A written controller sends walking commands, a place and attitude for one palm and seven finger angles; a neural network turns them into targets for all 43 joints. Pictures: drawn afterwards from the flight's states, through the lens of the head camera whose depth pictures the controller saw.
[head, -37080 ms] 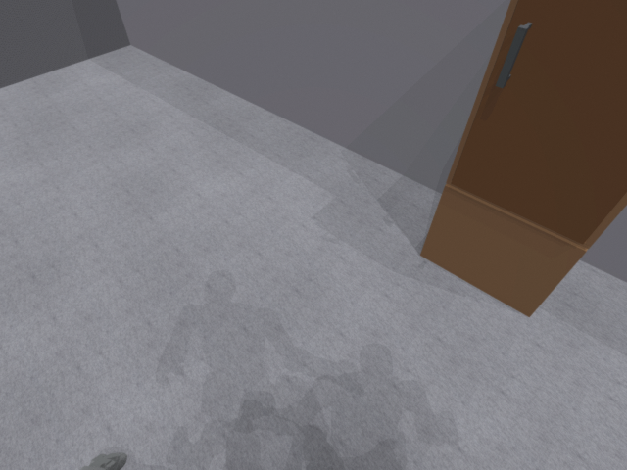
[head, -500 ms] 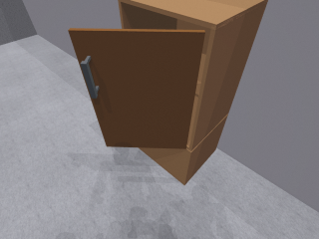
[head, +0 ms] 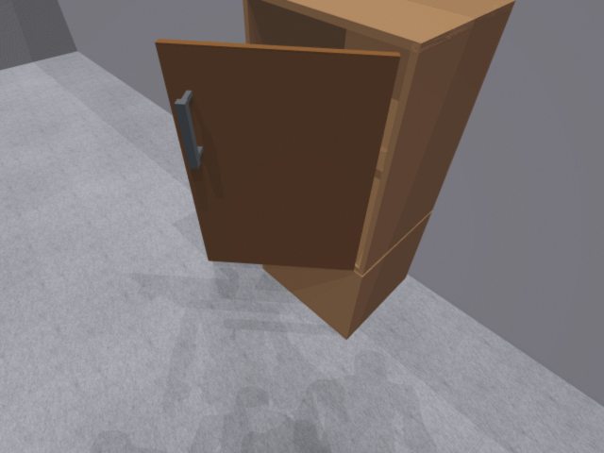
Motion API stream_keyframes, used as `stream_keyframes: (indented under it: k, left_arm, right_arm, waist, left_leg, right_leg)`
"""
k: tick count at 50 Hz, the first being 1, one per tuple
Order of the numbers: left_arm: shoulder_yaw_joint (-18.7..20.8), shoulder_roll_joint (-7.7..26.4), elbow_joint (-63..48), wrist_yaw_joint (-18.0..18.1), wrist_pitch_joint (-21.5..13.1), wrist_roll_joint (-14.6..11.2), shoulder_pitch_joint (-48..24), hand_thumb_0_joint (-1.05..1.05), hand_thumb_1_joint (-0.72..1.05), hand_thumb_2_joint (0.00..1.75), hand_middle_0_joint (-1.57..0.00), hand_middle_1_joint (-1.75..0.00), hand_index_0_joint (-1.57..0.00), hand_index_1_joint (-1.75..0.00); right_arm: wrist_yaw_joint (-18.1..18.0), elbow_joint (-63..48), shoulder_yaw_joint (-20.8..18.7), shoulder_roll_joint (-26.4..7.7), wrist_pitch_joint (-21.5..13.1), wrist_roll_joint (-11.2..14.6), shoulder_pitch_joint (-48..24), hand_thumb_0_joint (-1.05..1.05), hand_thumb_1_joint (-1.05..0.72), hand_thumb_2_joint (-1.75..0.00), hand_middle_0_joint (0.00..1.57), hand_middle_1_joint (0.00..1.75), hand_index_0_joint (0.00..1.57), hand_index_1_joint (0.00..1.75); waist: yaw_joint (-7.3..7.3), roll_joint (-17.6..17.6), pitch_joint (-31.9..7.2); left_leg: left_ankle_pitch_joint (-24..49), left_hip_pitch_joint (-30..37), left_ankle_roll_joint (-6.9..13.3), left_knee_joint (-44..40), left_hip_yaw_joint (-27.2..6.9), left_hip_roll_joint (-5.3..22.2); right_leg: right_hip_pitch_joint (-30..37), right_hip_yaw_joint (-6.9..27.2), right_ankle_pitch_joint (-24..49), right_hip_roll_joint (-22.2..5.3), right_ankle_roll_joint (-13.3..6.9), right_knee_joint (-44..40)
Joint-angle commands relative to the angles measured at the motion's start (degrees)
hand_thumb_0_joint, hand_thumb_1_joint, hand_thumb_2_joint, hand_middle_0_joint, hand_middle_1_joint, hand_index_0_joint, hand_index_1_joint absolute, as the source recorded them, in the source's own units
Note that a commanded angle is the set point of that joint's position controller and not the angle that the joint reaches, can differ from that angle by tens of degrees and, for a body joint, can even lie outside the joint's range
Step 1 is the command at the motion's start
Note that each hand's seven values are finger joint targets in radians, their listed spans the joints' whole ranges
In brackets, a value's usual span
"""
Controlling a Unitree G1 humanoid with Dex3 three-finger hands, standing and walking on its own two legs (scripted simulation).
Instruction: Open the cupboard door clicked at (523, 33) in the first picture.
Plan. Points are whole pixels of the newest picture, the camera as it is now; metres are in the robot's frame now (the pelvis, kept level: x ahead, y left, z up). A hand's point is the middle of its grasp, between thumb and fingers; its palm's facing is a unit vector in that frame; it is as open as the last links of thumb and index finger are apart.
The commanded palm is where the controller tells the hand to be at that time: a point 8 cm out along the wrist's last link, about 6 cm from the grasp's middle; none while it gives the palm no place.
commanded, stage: shuffle to correct the standing spot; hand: left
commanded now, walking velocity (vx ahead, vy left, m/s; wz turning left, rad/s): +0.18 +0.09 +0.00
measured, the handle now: (191, 130) +0.65 +0.26 +0.09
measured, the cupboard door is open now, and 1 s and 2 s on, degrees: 41 41 41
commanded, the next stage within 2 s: come to a stop and stand still in 0.58 s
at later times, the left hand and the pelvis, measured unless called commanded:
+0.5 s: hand out of the picture +0.06 +0.21 -0.17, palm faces -0.01 -0.99 -0.15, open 7.3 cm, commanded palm none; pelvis +0.05 +0.04 +0.00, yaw -2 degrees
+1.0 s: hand (171, 430) +0.20 +0.22 -0.19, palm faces +0.05 -0.98 -0.18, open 7.2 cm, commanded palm none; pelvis +0.13 +0.05 -0.02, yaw -1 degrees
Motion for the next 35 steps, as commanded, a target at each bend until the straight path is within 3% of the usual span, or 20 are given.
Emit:
stream_keyframes:
  k: [1,4,8,11,13,14,15,16,17,19,21,23,25,27,31,33,34,35]
  left_arm:
    - [0.97,4.45,-1.84,0.72,-1.00,0.09,3.07,0.00,0.90,0.90,-0.20,-0.30,-0.20,-0.30]
    - [1.59,4.41,-1.57,0.78,-0.54,0.30,5.06,0.00,0.90,0.90,-0.20,-0.30,-0.20,-0.30]
    - [2.74,4.16,-1.30,0.83,-0.88,-0.19,7.35,0.00,0.90,0.90,-0.20,-0.30,-0.20,-0.30]
    - [3.22,3.51,-1.85,0.84,-0.73,-0.10,7.31,0.00,0.90,0.90,-0.20,-0.30,-0.20,-0.30]
    - [3.23,1.51,-2.71,0.80,-0.37,0.20,6.01,0.00,0.90,0.90,-0.20,-0.30,-0.20,-0.30]
    - [3.07,-0.12,-3.24,0.66,-0.19,0.52,5.47,0.00,0.90,0.90,-0.20,-0.30,-0.20,-0.30]
    - [2.77,-2.23,-3.73,0.50,-0.27,0.88,4.76,0.00,0.90,0.90,-0.20,-0.30,-0.20,-0.30]
    - [2.60,-3.26,-4.49,0.33,-0.43,1.25,3.33,0.00,0.90,0.90,-0.20,-0.30,-0.20,-0.30]
    - [2.54,-3.60,-4.90,0.15,-0.61,1.14,2.56,0.00,0.90,0.90,-0.20,-0.30,-0.20,-0.30]
    - [2.90,-4.08,-4.44,-0.37,-1.16,0.72,2.38,0.00,0.90,0.90,-0.20,-0.30,-0.20,-0.30]
    - [2.80,-5.37,-4.39,-0.71,-1.47,0.52,2.02,0.00,0.90,0.90,-0.20,-0.30,-0.20,-0.30]
    - [2.80,-6.19,-4.97,-0.66,-1.46,0.41,0.91,0.00,0.90,0.90,-0.20,-0.30,-0.20,-0.30]
    - [2.79,-6.55,-5.63,-0.65,-1.39,0.30,-0.40,0.00,0.90,0.90,-0.20,-0.30,-0.20,-0.30]
    - [2.85,-6.28,-6.05,-0.65,-1.36,0.22,-2.59,0.00,0.90,0.90,-0.20,-0.30,-0.20,-0.30]
    - [3.10,-5.79,-7.13,-0.65,-1.72,0.15,-3.99,0.00,0.90,0.90,-0.20,-0.30,-0.20,-0.30]
    - [3.37,-5.72,-6.16,-0.50,-2.06,0.14,-0.97,0.00,0.90,0.90,-0.20,-0.30,-0.20,-0.30]
    - [3.60,-4.99,-4.92,-0.27,-2.36,0.16,2.52,0.00,0.90,0.90,-0.20,-0.30,-0.20,-0.30]
    - [4.01,-3.02,-3.25,0.14,-2.87,0.19,7.56,0.00,0.90,0.90,-0.20,-0.30,-0.20,-0.30]
  right_arm:
    - [-0.46,-1.74,-0.98,-4.57,-0.28,0.04,2.03,0.00,-0.90,-0.90,0.20,0.30,0.20,0.30]
    - [-0.48,-1.09,-1.01,-3.63,0.48,-0.21,4.07,0.00,-0.90,-0.90,0.20,0.30,0.20,0.30]
    - [-0.82,-0.69,-0.85,-0.99,0.07,-0.10,7.29,0.00,-0.90,-0.90,0.20,0.30,0.20,0.30]
    - [-0.85,-0.37,-1.13,-0.03,-0.24,0.05,9.66,0.00,-0.90,-0.90,0.20,0.30,0.20,0.30]
    - [-0.89,-0.14,-1.43,-0.37,-0.35,-0.05,12.11,0.00,-0.90,-0.90,0.20,0.30,0.20,0.30]
    - [-1.01,0.03,-1.82,-1.36,-0.42,-0.19,13.08,0.00,-0.90,-0.90,0.20,0.30,0.20,0.30]
    - [-1.25,0.25,-2.40,-3.25,-0.64,-0.30,14.49,0.00,-0.90,-0.90,0.20,0.30,0.20,0.30]
    - [-1.52,0.11,-2.78,-4.05,-1.09,-0.01,14.67,0.00,-0.90,-0.90,0.20,0.30,0.20,0.30]
    - [-1.65,0.12,-2.53,-3.05,-1.60,0.13,14.50,0.00,-0.90,-0.90,0.20,0.30,0.20,0.30]
    - [-1.98,0.09,-1.89,-0.72,-2.46,0.25,13.92,0.00,-0.90,-0.90,0.20,0.30,0.20,0.30]
    - [-2.16,0.43,-1.55,0.49,-3.14,0.33,14.22,0.00,-0.90,-0.90,0.20,0.30,0.20,0.30]
    - [-2.48,1.06,-1.45,0.89,-3.56,0.07,15.87,0.00,-0.90,-0.90,0.20,0.30,0.20,0.30]
    - [-2.67,1.74,-1.52,1.17,-3.73,-0.05,16.63,0.00,-0.90,-0.90,0.20,0.30,0.20,0.30]
    - [-2.76,2.45,-1.45,1.51,-3.75,-0.22,17.62,0.00,-0.90,-0.90,0.20,0.30,0.20,0.30]
    - [-2.64,3.16,-1.61,1.47,-3.59,-0.39,17.32,0.00,-0.90,-0.90,0.20,0.30,0.20,0.30]
    - [-2.57,3.11,-1.69,1.46,-3.41,-0.14,15.94,0.00,-0.90,-0.90,0.20,0.30,0.20,0.30]
    - [-2.48,2.83,-1.67,1.58,-3.36,0.27,15.05,0.00,-0.90,-0.90,0.20,0.30,0.20,0.30]
    - [-2.26,2.05,-1.57,2.11,-3.51,0.77,14.04,0.00,-0.90,-0.90,0.20,0.30,0.20,0.30]
  waist:
    - [0.09,-0.55,1.86]
    - [0.31,-2.36,4.74]
    - [-0.14,-5.51,4.54]
    - [-0.66,-4.24,4.78]
    - [-1.56,0.92,7.52]
    - [-1.77,5.43,9.34]
    - [-2.44,11.32,10.73]
    - [-2.44,12.99,12.48]
    - [-2.40,11.41,11.60]
    - [-1.84,4.41,9.52]
    - [-1.51,1.86,7.82]
    - [-1.99,2.95,5.73]
    - [-2.22,3.60,4.42]
    - [-2.57,5.18,4.97]
    - [-2.05,4.84,4.55]
    - [-0.16,3.82,3.33]
    - [1.61,1.73,1.61]
    - [3.59,-1.07,-0.75]
  left_leg:
    - [-17.23,-6.34,-0.42,-7.24,-6.50,5.99]
    - [-20.88,-8.93,-0.31,-4.17,-5.18,4.60]
    - [-13.05,-8.37,-0.57,3.70,-1.03,2.31]
    - [-14.75,-6.19,-0.15,3.31,-1.12,2.61]
    - [-21.85,-5.43,0.89,-2.85,-5.48,5.09]
    - [-28.45,-6.19,2.24,-8.49,-10.44,8.36]
    - [-35.88,-7.18,4.63,-15.52,-18.52,13.69]
    - [-36.25,-5.75,7.52,-19.30,-24.75,17.76]
    - [-30.44,-2.40,8.91,-19.87,-25.49,18.57]
    - [-19.37,1.28,9.30,-17.81,-21.03,17.67]
    - [-7.94,4.22,9.41,-16.37,-16.29,15.93]
    - [0.32,7.06,9.55,-14.89,-13.82,15.36]
    - [3.99,8.63,10.08,-14.13,-12.51,15.51]
    - [8.33,8.93,10.31,-13.27,-11.92,16.04]
    - [14.40,7.93,9.62,-9.81,-10.28,15.60]
    - [16.85,5.57,7.34,-5.17,-7.16,13.23]
    - [17.38,1.75,5.61,-0.69,-5.11,11.38]
    - [15.68,-5.16,3.42,6.55,-2.25,8.79]
  right_leg:
    - [0.55,6.26,-18.01,-4.61,-1.16,-6.48]
    - [-2.34,8.96,-26.65,-5.54,-2.09,-8.00]
    - [-1.79,13.61,-26.45,-9.08,-5.41,-9.11]
    - [-4.91,11.84,-27.99,-8.44,-5.73,-7.22]
    - [-9.93,7.54,-28.28,-5.02,-4.49,-1.80]
    - [-11.94,3.41,-26.11,-1.68,-3.17,3.82]
    - [-12.99,-2.21,-19.57,1.59,-1.89,13.74]
    - [-16.95,-2.63,-17.12,1.45,-1.88,22.12]
    - [-20.66,-0.18,-17.08,-0.72,-2.28,28.16]
    - [-22.08,0.90,-14.71,-3.17,-2.20,31.10]
    - [-21.03,-0.29,-12.14,-3.60,-1.52,28.56]
    - [-19.80,-1.05,-11.84,-3.38,-1.14,25.67]
    - [-18.64,-1.62,-11.50,-3.17,-1.06,22.22]
    - [-17.90,-2.01,-11.59,-2.94,-1.21,19.76]
    - [-12.39,-3.05,-10.50,-1.51,-1.80,12.50]
    - [-4.50,-4.47,-5.84,0.01,-2.18,6.13]
    - [3.43,-4.22,-2.22,0.25,-2.77,2.99]
    - [13.72,1.09,0.54,-3.88,-4.68,2.25]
